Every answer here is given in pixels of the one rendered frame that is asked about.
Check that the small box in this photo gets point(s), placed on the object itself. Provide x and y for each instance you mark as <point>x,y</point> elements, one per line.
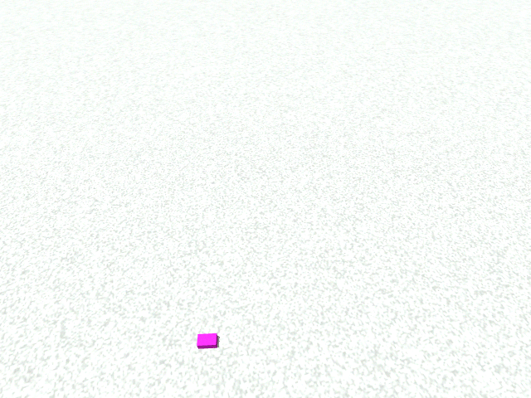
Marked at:
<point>208,340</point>

